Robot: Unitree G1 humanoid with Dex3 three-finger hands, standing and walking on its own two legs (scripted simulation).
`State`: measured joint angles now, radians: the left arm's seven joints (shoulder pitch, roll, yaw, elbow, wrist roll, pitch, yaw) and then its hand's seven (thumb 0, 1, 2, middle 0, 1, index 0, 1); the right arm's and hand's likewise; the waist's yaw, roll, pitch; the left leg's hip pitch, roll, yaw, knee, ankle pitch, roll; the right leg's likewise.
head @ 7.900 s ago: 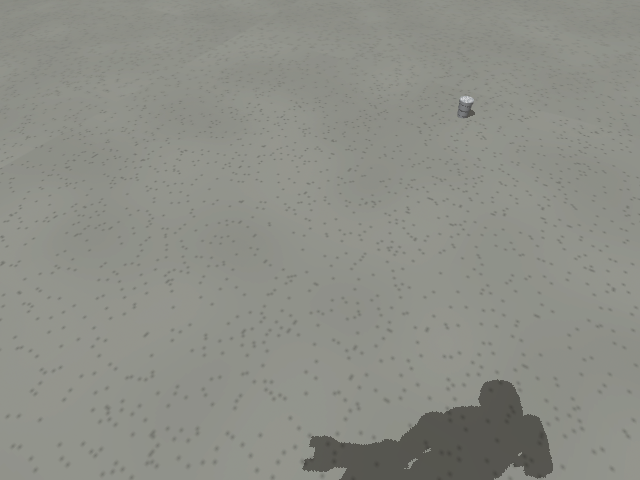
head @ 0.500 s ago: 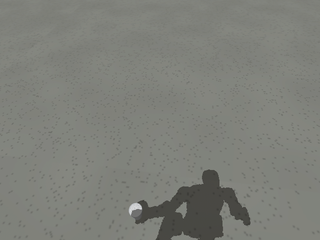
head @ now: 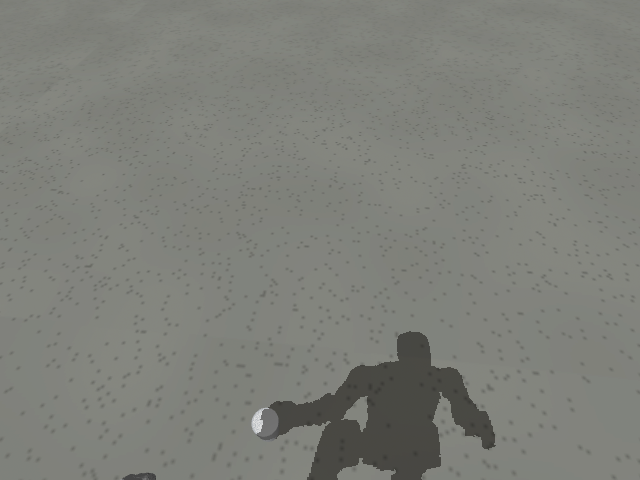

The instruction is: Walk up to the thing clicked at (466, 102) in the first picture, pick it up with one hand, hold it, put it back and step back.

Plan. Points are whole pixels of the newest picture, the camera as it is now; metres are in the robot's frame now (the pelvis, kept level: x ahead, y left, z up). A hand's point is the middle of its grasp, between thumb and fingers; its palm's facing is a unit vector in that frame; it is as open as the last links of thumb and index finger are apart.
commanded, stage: stand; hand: left
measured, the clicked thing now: (267, 427) +0.37 +0.20 -0.73
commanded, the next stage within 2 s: none
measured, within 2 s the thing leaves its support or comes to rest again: neither
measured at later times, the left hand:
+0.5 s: hand out of the picture +0.07 +0.25 -0.16, palm faces -0.03 -0.94 -0.33, open 7.4 cm
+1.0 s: hand out of the picture +0.05 +0.25 -0.16, palm faces -0.03 -0.94 -0.34, open 7.4 cm
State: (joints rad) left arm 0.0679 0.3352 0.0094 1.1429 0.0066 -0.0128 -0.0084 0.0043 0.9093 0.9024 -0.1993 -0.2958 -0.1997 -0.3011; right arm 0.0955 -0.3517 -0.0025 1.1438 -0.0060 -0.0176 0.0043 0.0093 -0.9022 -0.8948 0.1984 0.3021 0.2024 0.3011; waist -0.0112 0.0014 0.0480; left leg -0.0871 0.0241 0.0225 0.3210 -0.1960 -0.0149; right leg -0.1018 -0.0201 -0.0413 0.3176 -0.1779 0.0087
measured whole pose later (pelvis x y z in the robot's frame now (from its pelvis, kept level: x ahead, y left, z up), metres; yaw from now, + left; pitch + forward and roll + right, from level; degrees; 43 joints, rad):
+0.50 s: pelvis -0.01 +0.00 +0.00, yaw +0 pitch -2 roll +0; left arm 0.09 0.34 0.00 1.14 0.01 -0.01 -0.01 0.00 0.91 0.90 -0.20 -0.30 -0.20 -0.30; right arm 0.09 -0.35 0.00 1.15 -0.01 -0.01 0.01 0.01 -0.90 -0.89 0.20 0.30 0.20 0.30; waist 0.00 0.00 0.06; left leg -0.08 0.02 0.02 0.29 -0.17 -0.01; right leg -0.10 -0.02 -0.04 0.30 -0.15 0.01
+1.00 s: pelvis -0.01 +0.00 +0.00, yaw +0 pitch -2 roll +0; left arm 0.12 0.35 -0.01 1.14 0.01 -0.01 -0.01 0.00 0.91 0.90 -0.20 -0.30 -0.20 -0.30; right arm 0.12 -0.35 0.00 1.15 -0.01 -0.01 0.01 0.01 -0.90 -0.89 0.20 0.30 0.20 0.30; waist 0.00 0.00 0.05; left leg -0.10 0.03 0.02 0.30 -0.17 -0.02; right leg -0.11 -0.02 -0.04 0.31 -0.15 0.00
